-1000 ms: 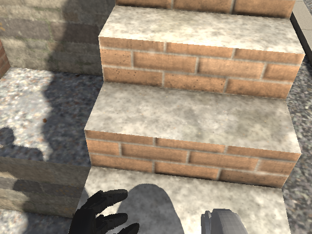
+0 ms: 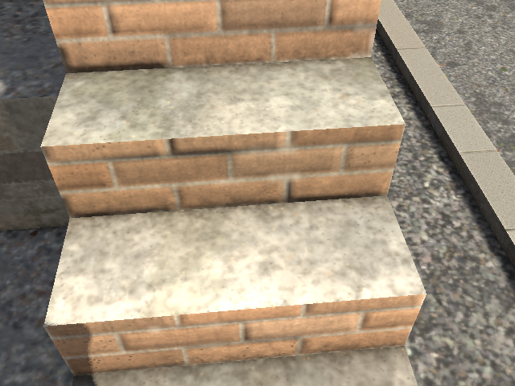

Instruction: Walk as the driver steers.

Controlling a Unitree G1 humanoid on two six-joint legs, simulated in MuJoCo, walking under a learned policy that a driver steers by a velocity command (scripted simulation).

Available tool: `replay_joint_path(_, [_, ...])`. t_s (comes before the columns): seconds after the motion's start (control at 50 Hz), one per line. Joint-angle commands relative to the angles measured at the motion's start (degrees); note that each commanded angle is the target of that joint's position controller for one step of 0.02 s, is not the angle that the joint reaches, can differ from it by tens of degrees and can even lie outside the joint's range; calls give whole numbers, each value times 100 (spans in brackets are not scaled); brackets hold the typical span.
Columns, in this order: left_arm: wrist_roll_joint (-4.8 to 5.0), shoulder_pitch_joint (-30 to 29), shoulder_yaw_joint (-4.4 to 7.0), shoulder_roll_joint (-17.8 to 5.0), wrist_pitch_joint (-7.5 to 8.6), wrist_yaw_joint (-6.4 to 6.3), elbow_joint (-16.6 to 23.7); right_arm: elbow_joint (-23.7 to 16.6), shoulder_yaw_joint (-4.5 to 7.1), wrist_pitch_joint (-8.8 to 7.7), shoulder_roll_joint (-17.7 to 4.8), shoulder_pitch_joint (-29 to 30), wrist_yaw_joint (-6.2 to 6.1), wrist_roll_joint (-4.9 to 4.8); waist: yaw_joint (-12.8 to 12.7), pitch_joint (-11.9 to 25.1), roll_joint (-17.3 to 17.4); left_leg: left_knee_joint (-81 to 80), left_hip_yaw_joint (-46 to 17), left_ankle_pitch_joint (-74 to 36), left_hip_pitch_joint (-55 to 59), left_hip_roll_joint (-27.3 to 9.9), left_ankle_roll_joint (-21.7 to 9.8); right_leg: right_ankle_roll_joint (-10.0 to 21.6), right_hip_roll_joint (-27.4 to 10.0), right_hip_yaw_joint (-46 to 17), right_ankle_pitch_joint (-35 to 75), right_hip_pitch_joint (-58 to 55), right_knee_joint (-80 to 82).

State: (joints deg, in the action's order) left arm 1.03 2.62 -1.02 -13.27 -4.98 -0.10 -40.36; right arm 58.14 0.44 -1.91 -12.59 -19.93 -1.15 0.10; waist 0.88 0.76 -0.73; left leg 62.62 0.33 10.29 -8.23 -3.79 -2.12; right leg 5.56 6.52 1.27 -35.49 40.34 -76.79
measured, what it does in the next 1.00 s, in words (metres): climbs: left foot 0.19 m higher, then right foot 0.22 m higher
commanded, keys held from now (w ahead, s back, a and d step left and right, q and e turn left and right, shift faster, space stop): w+e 0.10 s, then w+q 0.90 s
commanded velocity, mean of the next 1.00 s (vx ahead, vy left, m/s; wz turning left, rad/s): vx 0.50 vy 0.00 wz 0.21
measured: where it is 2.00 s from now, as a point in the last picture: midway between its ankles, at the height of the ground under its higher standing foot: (251, 75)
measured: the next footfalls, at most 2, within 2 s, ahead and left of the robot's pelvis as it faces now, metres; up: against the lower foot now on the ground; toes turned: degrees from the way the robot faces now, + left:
left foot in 0.46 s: +0.34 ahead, +0.07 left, +0.19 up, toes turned +7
right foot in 0.76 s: +0.42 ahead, -0.15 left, +0.41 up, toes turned +6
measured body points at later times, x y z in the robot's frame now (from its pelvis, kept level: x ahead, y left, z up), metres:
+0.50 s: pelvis +0.24 +0.00 +0.19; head +0.25 -0.06 +0.63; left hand +0.11 +0.22 +0.07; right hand +0.44 -0.14 +0.06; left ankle +0.30 +0.06 -0.43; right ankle +0.09 -0.06 -0.54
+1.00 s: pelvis +0.49 -0.06 +0.32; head +0.55 -0.06 +0.76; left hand +0.65 +0.19 +0.21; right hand +0.58 -0.35 +0.19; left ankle +0.34 +0.06 -0.12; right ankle +0.34 -0.19 -0.42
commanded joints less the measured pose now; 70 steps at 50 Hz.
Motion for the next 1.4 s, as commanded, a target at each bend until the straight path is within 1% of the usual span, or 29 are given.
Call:
replay_joint_path(0.02, [-267, -87, 302, -1005, 28, 81, -627, -1970, -9, -483, 276, 821, 198, 348, 416, 124, -260, 5399, -805, 230, -3837, 751, -512, -519, -1061, -5446, -1597, -1497, 6095])
replay_joint_path(0.12, [-110, 1145, 116, 211, 646, 452, -1939, -1941, -485, -777, 514, 910, 22, -34, 444, -389, -201, 6844, -345, -179, -5644, 683, -832, 76, -803, -2987, 699, -1765, 5464])
replay_joint_path(0.2, [-168, 1855, 98, 133, 647, 507, -2375, -2093, -598, -722, 925, 1613, -244, -615, -108, -744, 178, 8125, -201, 382, -6982, 1040, -643, -77, -1500, -2305, 1383, -1729, 5806])
replay_joint_path(0.3, [58, 2618, 86, 79, 823, 522, -2366, -2645, -611, -271, 906, 3046, -349, -692, -660, -595, 62, 5973, 615, -635, -7121, 608, -564, -514, -1316, -1492, 2232, -2088, 6647])
replay_joint_path(0.36, [72, 3029, 94, 97, 833, 4, -2311, -2718, -726, 6, 1286, 2849, -290, -544, -276, 167, -607, 4044, 1152, -161, -5063, 158, -675, -134, -1482, -868, 5891, -2744, 7097])
replay_joint_path(0.46, [223, 3268, 81, -814, 805, -947, -1969, -1765, -239, 213, 151, 1509, 269, -909, 699, 1119, -1798, -357, 1215, 2859, -1796, 1182, -768, -130, -2085, -174, 15012, -5044, 4378])
replay_joint_path(0.48, [56, 2888, 137, -927, 912, -1007, -1688, -1457, -80, 184, -236, 910, 398, -756, 1153, 1503, -1003, -1117, -327, 2024, -237, 685, -1247, -339, -1724, -427, 12777, -3864, 2781])
replay_joint_path(0.5, [-84, 2334, 123, -328, 1003, -643, -1362, -922, 135, 193, -762, 171, 439, -274, 1359, 2014, 1421, -3436, -3915, 1957, 892, -1012, -2091, -675, -253, 126, 4139, -1360, -137])
replay_joint_path(0.52, [-340, 1104, 285, -457, 1193, -341, -872, -821, 127, 215, -594, 877, 192, 237, 1227, 1586, 681, -4034, -5166, 1105, 29, -1063, -2040, -704, -202, -652, 2220, -455, -2748])
replay_joint_path(0.62, [-273, 1791, -155, 576, 1529, 97, -96, 798, -189, -142, 800, 919, 333, 82, -998, -489, -450, -3444, -2335, 1497, -2148, -387, -1213, 544, -329, -1244, 3219, 1053, -3948])
replay_joint_path(0.78, [101, -1089, -68, 175, 1170, -299, 1207, 594, 119, -21, -207, -377, 397, -574, 17, -940, 829, -4644, -1800, -813, 48, -473, -1103, 65, -1299, 55, 606, 3562, -2440])
replay_joint_path(0.84, [-125, -1635, -305, 274, 1574, 74, 1611, 99, 355, 256, -784, -784, -28, -556, 89, 171, -242, -3186, -1248, -4583, 1505, 331, -663, 228, -1091, 482, 97, 1273, 2381])
replay_joint_path(0.88, [600, 768, 137, -797, 1536, 94, 938, -558, 409, 50, -1436, 53, -238, -437, -1058, 1860, 1048, -1679, -1397, -6535, 1955, 485, -370, 101, -894, 126, 3421, -3030, 7414])
replay_joint_path(0.9, [541, 1116, 306, -1240, 1316, 67, 318, -765, 308, -182, -1157, 522, -146, -113, -945, 1111, 54, -608, -1046, -3896, 1426, 1108, -139, 45, -1224, -45, 5286, -3656, 8550])
replay_joint_path(0.94, [-4, 804, 33, -1311, 851, 84, -391, -950, 357, -432, -277, -64, 72, -338, 421, 31, -1444, 4264, 104, 2826, -4308, 1860, -237, -1247, -2329, 231, 14708, -7019, 5362])
replay_joint_path(0.96, [-264, 1978, 58, -890, 599, -26, -659, -1460, 287, -568, -39, 711, 99, -693, -223, 1599, -1385, 6128, 392, 3353, -6093, 1494, -398, -1087, -3021, -183, 16846, -9057, 3657])
replay_joint_path(0.98, [-1619, 4767, -278, 17, 325, 1101, -1637, -1164, 55, 23, 304, -1392, 615, -402, -1133, 3287, -2737, 9414, -1649, 4008, -7842, 2399, -684, 2132, -4877, -1037, 19212, -10956, 3699])
replay_joint_path(1.0, [-632, 3168, 269, -723, 239, 140, -1805, -2480, 193, -492, 293, 3244, 435, -840, -871, 989, -463, 8938, 1001, 4323, -9757, 1379, -482, 162, -2772, 87, 14022, -9889, 4293])
replay_joint_path(1.04, [-684, 3341, 172, -564, 695, -43, -2362, -3661, -73, -765, 512, 4676, 434, -1113, -931, -378, -903, 8883, 1180, 4456, -10844, 1105, -444, -189, -2382, 422, 11388, -8156, 5564])
replay_joint_path(1.06, [-879, 2434, 198, -199, 1109, 165, -1999, -3248, -305, -573, 472, 3336, 119, -53, 96, -158, -763, 7120, 618, 3933, -8497, 905, -749, -468, -2332, 1448, 10766, -6211, 5752])
replay_joint_path(1.08, [-471, 1110, 275, -506, 1343, 204, -1636, -3174, -230, -332, 158, 2423, 126, 210, 886, -88, -872, 5735, 1025, 3133, -5968, 875, -662, -536, -2205, 1927, 10388, -3776, 7233])
replay_joint_path(1.16, [649, -591, 897, -2464, 1927, 180, -905, -1473, 335, 184, -1499, -1663, -60, 218, 3128, 1240, -41, 1027, 1562, 419, 647, 1712, -318, -868, -1594, 1364, 17545, -2198, 4455])
replay_joint_path(1.18, [1273, 160, 893, -2786, 1564, 177, -1262, -1260, 614, 363, -2042, -1605, -425, -427, 3346, 1144, 2203, -3856, -187, -1366, 1196, 1176, -362, -1444, -561, 1319, 9354, -3331, 501])
replay_joint_path(1.2, [193, 1692, 904, -1543, 1445, 435, -1023, -1363, 439, 53, -1608, 120, -346, 208, 984, 2483, 3723, -2695, -3976, -2706, 3532, -810, -2523, -1513, 790, -945, 2339, 1751, -5339])
replay_joint_path(1.22, [-998, 1057, 432, -1038, 592, 747, -1255, -276, -26, 848, -287, -3447, 552, 817, 2651, 2658, -439, -2449, -5815, -4802, 4064, -1193, -2934, 301, 1451, -4229, 3372, 3566, -6960])
replay_joint_path(1.24, [-241, 136, 422, -255, 1265, 25, 524, -870, 245, 128, -1147, 623, -151, 372, 601, 1960, 964, -3280, -4163, -2446, 2047, -1505, -1339, -24, 513, -1763, 1670, 2553, -6334])
replay_joint_path(1.28, [-133, 1454, 301, -339, 1700, -87, -168, -966, -140, -238, 243, 1893, 3, -173, -688, -271, -285, -3653, -1358, -1198, -314, -811, -204, 168, -162, -1462, 2215, 2045, -3055])
replay_joint_path(1.36, [447, 1105, 318, -158, 1399, 100, -378, -408, 127, 31, -737, 1120, 330, -22, -753, -915, -317, -5711, 1020, -2390, -64, 51, 188, 224, 393, 368, 1131, 1621, -4068])
replay_joint_path(1.4, [625, 2552, 379, -587, 1209, 258, -102, -1086, 265, 330, -1827, 2402, 109, -124, -2493, -120, 240, -5258, 1925, -5185, -1021, 525, 534, 550, -16, 326, 1779, -1424, -407])
Over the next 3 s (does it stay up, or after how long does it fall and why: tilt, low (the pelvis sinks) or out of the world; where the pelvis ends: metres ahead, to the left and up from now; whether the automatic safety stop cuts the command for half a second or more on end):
stays up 1.31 0.05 1.04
